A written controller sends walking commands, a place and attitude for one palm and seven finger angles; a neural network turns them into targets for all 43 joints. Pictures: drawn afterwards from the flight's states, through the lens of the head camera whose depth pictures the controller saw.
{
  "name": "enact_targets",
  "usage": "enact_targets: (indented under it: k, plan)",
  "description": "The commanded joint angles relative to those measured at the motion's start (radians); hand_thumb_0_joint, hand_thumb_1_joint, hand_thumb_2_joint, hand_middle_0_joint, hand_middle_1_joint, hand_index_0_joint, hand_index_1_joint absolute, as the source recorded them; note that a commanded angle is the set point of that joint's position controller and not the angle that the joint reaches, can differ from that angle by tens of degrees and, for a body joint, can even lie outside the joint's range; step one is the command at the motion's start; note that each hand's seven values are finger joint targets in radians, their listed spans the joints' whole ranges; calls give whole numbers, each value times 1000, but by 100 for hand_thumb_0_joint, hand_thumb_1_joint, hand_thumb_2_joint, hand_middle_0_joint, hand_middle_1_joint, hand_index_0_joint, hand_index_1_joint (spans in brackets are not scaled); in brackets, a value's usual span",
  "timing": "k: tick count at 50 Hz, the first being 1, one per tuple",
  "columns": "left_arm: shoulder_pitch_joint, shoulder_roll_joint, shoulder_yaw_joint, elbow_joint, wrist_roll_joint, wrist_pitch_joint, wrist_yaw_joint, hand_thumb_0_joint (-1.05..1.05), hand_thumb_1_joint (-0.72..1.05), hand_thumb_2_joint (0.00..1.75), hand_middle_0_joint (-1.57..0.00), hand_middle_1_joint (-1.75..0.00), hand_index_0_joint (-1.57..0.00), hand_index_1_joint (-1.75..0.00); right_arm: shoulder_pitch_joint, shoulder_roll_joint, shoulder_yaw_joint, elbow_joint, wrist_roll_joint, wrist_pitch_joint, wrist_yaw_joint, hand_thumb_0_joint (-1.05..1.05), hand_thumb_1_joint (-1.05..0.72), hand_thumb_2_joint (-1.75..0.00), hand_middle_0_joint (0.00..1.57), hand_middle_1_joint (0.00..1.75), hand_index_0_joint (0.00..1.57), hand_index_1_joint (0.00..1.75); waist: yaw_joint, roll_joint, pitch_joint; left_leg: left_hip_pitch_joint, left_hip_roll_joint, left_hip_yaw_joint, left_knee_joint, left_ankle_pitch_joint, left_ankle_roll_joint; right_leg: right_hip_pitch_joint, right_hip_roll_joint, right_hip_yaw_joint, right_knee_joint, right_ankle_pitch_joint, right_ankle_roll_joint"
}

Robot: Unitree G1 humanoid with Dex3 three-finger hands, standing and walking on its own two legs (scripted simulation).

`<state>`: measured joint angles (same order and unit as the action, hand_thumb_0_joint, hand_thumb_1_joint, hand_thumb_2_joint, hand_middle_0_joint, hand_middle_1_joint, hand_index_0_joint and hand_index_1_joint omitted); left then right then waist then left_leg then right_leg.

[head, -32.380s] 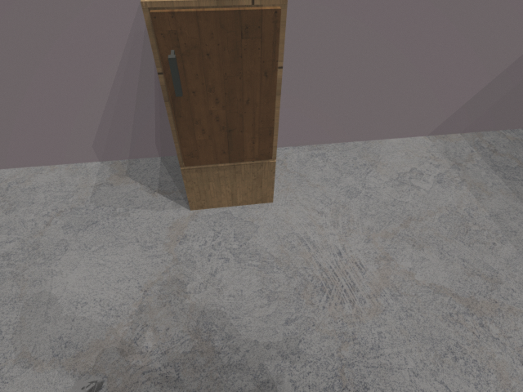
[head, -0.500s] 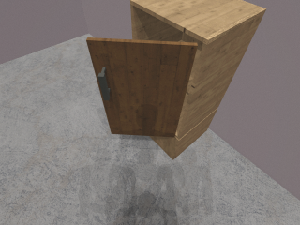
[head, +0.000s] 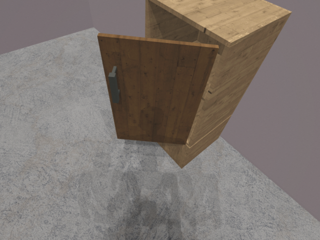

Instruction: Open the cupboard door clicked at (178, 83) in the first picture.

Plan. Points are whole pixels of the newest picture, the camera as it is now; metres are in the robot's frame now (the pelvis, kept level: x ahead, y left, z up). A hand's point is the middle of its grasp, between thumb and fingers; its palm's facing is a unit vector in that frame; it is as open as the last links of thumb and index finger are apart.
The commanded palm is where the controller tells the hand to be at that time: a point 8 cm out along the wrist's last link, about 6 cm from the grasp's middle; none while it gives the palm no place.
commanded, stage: come to a stop and stand still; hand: left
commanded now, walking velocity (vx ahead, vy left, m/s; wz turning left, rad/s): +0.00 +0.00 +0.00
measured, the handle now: (115, 85) +0.61 +0.21 -0.02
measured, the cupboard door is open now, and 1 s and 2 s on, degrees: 46 46 46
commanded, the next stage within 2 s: look again from close up in 0.46 s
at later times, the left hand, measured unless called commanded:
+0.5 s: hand out of the picture -0.01 +0.16 -0.17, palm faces -0.02 -0.98 -0.22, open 7.4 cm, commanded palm none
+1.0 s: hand out of the picture +0.02 +0.17 -0.18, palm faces -0.03 -0.98 -0.20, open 7.4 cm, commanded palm none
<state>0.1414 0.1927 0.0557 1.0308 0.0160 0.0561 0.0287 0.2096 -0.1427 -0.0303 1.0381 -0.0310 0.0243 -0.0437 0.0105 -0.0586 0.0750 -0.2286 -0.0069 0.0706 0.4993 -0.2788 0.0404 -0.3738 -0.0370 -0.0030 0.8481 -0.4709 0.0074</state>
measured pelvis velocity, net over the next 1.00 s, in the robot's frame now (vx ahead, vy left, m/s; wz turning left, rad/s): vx -0.01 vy -0.01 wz -0.04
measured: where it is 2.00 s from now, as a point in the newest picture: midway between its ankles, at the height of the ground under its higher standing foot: outside the picture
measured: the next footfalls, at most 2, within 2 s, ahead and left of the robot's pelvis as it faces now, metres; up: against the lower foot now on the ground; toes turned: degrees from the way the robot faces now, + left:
right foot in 0.12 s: -0.01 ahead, -0.13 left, +0.00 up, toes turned -3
right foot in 1.84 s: +0.19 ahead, -0.13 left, +0.00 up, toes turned -7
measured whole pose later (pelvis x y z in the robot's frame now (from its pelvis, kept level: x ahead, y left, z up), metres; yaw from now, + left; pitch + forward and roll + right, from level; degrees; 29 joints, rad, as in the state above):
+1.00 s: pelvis -0.01 -0.01 +0.00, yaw -2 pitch +0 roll +0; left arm 0.25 0.19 -0.01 1.08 0.02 -0.01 0.03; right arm 0.22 -0.17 0.01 1.09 -0.02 -0.02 -0.02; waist 0.01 -0.03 0.03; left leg -0.23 0.02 0.10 0.49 -0.27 0.01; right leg -0.17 -0.01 0.00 0.50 -0.32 0.00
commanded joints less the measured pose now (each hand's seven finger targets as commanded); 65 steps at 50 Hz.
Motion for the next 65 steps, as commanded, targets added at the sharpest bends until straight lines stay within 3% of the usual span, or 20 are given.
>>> enact_targets:
  k: [1, 3, 4, 5, 6, 7, 9, 11, 12, 13, 14, 15, 16, 20, 23, 54, 58, 60, 62, 65]
  plan:
    - [47, 36, -9, -37, -4, -26, -3, 0, 90, 90, -20, -30, -20, -30, 32, -161, -26, -25, 7, -28, -9, 0, -90, -90, 20, 30, 20, 30, -5, 194, -98, 133, 245, -177, -160, 570, 120, 36, -7, -10, -118, 8, 4]
    - [78, 38, -13, -22, -7, -34, 0, 0, 90, 90, -20, -30, -20, -30, 57, -169, -33, -7, 13, -30, -7, 0, -90, -90, 20, 30, 20, 30, -6, 168, -138, 175, 233, -166, -118, 609, 100, 116, -1, -31, -289, 104, 8]
    - [112, 43, -14, -6, -7, -40, 2, 0, 90, 90, -20, -30, -20, -30, 56, -166, -32, -1, 19, -31, -6, 0, -90, -90, 20, 30, 20, 30, 3, 149, -148, 156, 212, -158, -94, 550, 76, 181, -3, -29, -390, 206, 7]
    - [140, 59, -14, 7, -4, -49, 6, 0, 90, 90, -20, -30, -20, -30, 53, -151, -30, -2, 24, -32, -3, 0, -90, -90, 20, 30, 20, 30, 7, 100, -144, 117, 173, -140, -63, 444, 37, 236, -29, 18, -479, 341, -5]
    - [140, 90, -15, 16, -1, -60, 10, 0, 90, 90, -20, -30, -20, -30, 50, -125, -26, -2, 31, -33, 2, 0, -90, -90, 20, 30, 20, 30, -10, 37, -127, 69, 125, -104, -54, 318, -7, 256, -97, 97, -487, 492, -34]
    - [111, 111, -21, 11, -3, -61, 8, 0, 90, 90, -20, -30, -20, -30, 52, -117, -22, -1, 32, -28, 9, 0, -90, -90, 20, 30, 20, 30, -29, 33, -95, 67, 93, -84, -81, 168, -30, 203, -153, 111, -488, 465, -56]
    - [110, 95, -23, 21, -7, -69, 7, 0, 90, 90, -20, -30, -20, -30, 54, -120, -17, 18, 20, -24, 11, 0, -90, -90, 20, 30, 20, 30, -29, -81, -104, 115, 89, -67, -79, 211, -38, 183, -124, 104, -468, 518, -61]
    - [119, 76, -33, 31, -8, -70, 8, 0, 90, 90, -20, -30, -20, -30, 55, -122, -14, 38, 23, -27, 12, 0, -90, -90, 20, 30, 20, 30, -26, -62, -70, 134, 103, -78, -107, 205, -29, 149, -99, 86, -488, 430, -48]
    - [215, 81, -38, 25, 13, -86, 47, 0, 90, 90, -20, -30, -20, -30, -12, -171, -15, -50, 26, -41, 25, 0, -90, -90, 20, 30, 20, 30, 7, 20, -21, 55, 124, -55, 65, 238, -40, 129, -114, 135, -473, 614, -20]
    - [150, 127, -36, -25, 3, -92, 41, 0, 90, 90, -20, -30, -20, -30, 37, -115, -6, -63, 22, -32, 32, 0, -90, -90, 20, 30, 20, 30, -42, 34, -58, 16, 91, -62, 8, 20, -37, 128, -131, 142, -486, 344, -53]
    - [129, 118, -40, -48, 1, -90, 33, 0, 90, 90, -20, -30, -20, -30, 49, -123, -2, -67, 19, -27, 37, 0, -90, -90, 20, 30, 20, 30, -40, 31, -14, -10, 85, -67, -8, -32, -35, 65, -101, 135, -500, 99, -67]
    - [131, 112, -44, -58, 2, -89, 28, 0, 90, 90, -20, -30, -20, -30, 58, -128, -2, -71, 16, -28, 41, 0, -90, -90, 20, 30, 20, 30, -47, 59, 25, -29, 88, -76, -27, -37, -28, 23, -78, 127, -494, 23, -72]
    - [138, 111, -41, -64, 4, -92, 24, 0, 90, 90, -20, -30, -20, -30, 69, -127, 3, -76, 10, -34, 43, 0, -90, -90, 20, 30, 20, 30, -42, 137, 16, -31, 93, -86, -49, -11, -17, 34, -63, 101, -463, 64, -70]
    - [178, 92, -49, -52, -1, -92, 15, 0, 90, 90, -20, -30, -20, -30, 71, -138, 11, -83, 16, -45, 36, 0, -90, -90, 20, 30, 20, 30, -22, 34, -30, -28, 104, -100, -73, 26, -1, 96, -44, 85, -436, 136, -57]
    - [177, 95, -49, -48, -2, -90, 13, 0, 90, 90, -20, -30, -20, -30, 78, -139, 15, -66, 16, -51, 32, 0, -90, -90, 20, 30, 20, 30, -18, 24, -28, -16, 103, -95, -77, 76, 0, 109, -48, 83, -431, 194, -52]
    - [161, 122, -37, 13, 2, -82, 5, 0, 90, 90, -20, -30, -20, -30, 30, -163, 11, 21, 18, -62, 16, 0, -90, -90, 20, 30, 20, 30, -7, 62, -68, 74, 128, -75, -83, 232, 2, 159, -59, 75, -429, 406, -42]
    - [154, 125, -37, 18, 2, -80, 4, 0, 90, 90, -20, -30, -20, -30, 23, -171, 11, 23, 19, -61, 15, 0, -90, -90, 20, 30, 20, 30, -8, 61, -58, 75, 131, -80, -94, 223, 3, 156, -57, 74, -434, 389, -40]
    - [180, 99, -39, 30, 6, -73, 1, 0, 90, 90, -20, -30, -20, -30, 45, -150, 17, 31, 15, -54, 21, 0, -90, -90, 20, 30, 20, 30, -4, 74, -57, 60, 127, -73, -98, 66, 7, 153, -48, 65, -422, 218, -45]
    - [186, 99, -35, 28, 12, -70, -6, 0, 90, 90, -20, -30, -20, -30, 50, -155, 13, 26, 11, -48, 26, 0, -90, -90, 20, 30, 20, 30, -2, 69, -7, 11, 124, -86, -106, -82, 18, 122, -38, 66, -421, 66, -57]
    - [203, 101, -28, 23, 13, -74, -13, 0, 90, 90, -20, -30, -20, -30, 53, -154, 9, 10, 9, -50, 31, 0, -90, -90, 20, 30, 20, 30, 5, 53, 37, -41, 112, -85, -75, -138, 24, 110, -45, 86, -421, 18, -74]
